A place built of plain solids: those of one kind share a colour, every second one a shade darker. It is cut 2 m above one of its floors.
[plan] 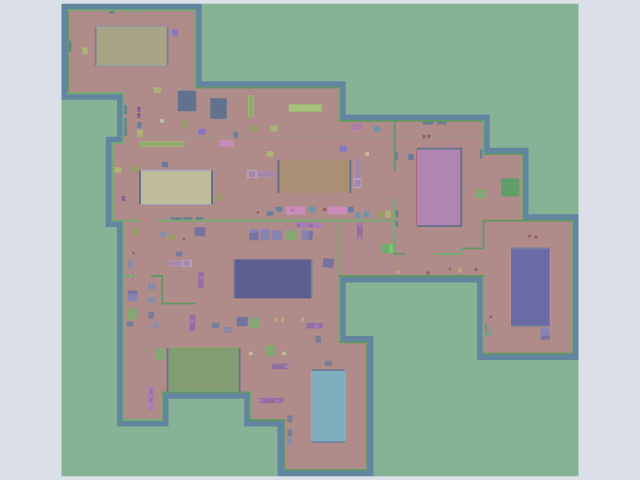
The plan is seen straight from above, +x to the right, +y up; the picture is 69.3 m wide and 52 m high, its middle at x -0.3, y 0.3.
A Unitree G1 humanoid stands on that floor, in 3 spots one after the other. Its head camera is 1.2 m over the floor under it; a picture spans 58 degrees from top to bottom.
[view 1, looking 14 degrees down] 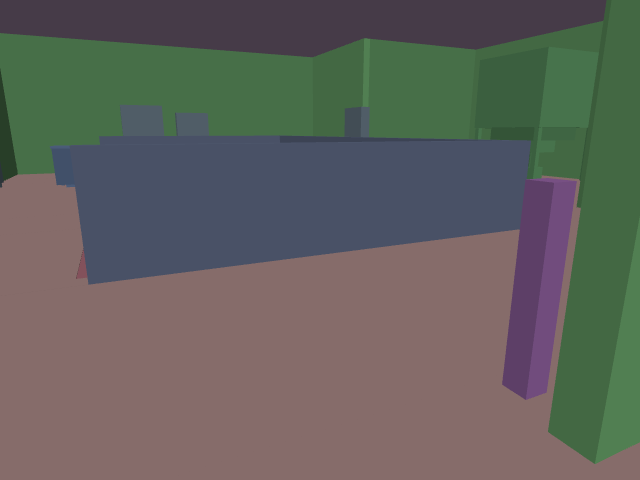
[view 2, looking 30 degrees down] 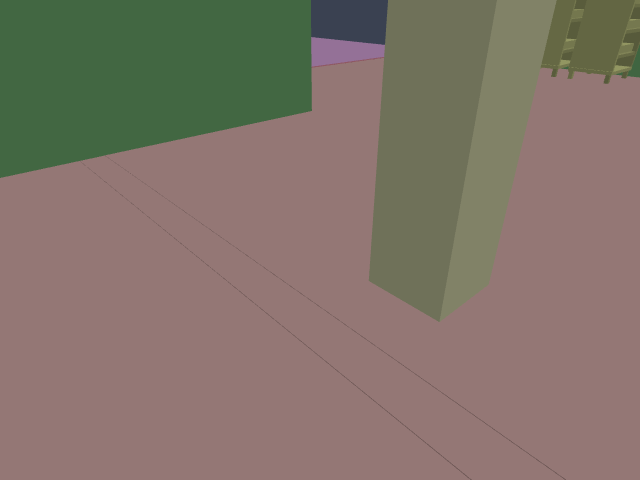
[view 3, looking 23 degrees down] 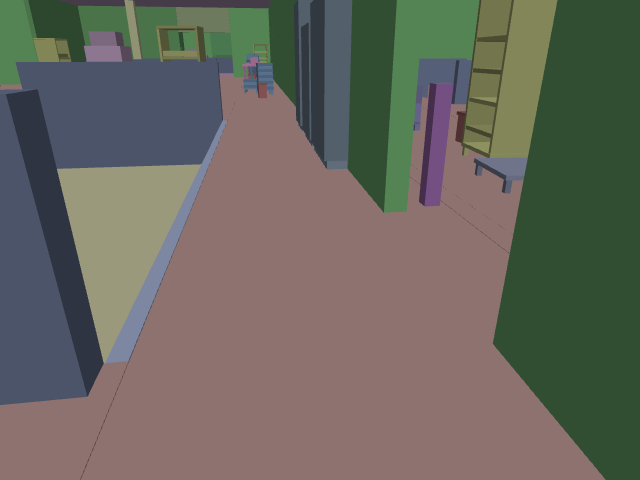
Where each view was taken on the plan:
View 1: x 10.50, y -2.10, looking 65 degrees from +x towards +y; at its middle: wall_low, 4.32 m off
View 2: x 3.90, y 11.10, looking -42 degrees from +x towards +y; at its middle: floor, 2.40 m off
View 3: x -21.30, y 3.50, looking -8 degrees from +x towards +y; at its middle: floor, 3.07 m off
